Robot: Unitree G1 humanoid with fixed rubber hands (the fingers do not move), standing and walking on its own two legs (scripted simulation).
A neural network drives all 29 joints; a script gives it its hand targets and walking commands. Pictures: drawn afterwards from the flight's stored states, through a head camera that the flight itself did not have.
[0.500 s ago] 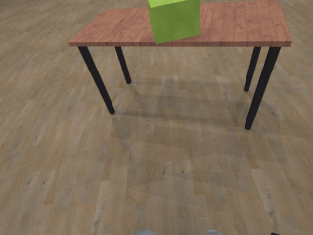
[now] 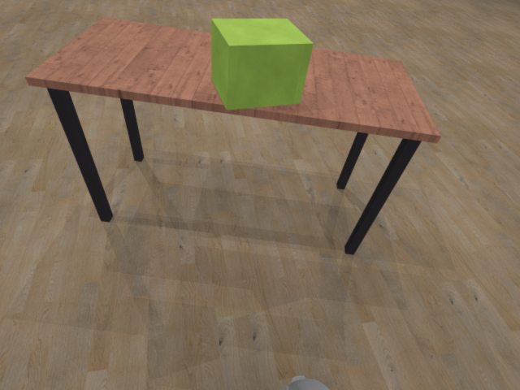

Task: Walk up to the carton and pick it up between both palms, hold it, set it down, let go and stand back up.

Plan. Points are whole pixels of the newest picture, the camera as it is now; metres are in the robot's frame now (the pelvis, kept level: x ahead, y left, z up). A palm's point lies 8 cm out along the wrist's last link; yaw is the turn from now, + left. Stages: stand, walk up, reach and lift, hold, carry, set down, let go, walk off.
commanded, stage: walk up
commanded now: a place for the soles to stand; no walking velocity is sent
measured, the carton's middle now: (257, 63) +1.00 +0.02 +0.06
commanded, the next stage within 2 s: none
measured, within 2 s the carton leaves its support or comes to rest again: neither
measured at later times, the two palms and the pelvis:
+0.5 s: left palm (79, 337) +0.26 +0.32 -0.13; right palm (401, 352) +0.23 -0.24 -0.08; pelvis +0.15 +0.05 -0.03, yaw -6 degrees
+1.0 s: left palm (123, 303) +0.32 +0.26 -0.12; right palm (431, 334) +0.27 -0.32 -0.11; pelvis +0.19 -0.02 -0.02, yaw -5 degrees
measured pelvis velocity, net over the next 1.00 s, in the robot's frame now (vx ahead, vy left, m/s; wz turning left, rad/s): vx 0.19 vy -0.02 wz -0.09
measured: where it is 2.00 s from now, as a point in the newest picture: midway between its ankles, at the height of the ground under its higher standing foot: outside the picture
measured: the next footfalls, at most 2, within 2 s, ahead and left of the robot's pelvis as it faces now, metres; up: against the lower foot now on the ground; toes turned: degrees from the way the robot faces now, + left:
right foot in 0.10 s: +0.19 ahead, -0.12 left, +0.00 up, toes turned +0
left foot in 0.40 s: +0.22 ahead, +0.21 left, +0.00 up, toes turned -6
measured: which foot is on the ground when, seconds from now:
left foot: down 0.00-0.18, up 0.20-0.38, down 0.40-0.72, up 0.74-0.96, down 0.98-1.00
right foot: up 0.00-0.08, down 0.10-0.42, up 0.44-0.68, down 0.70-1.00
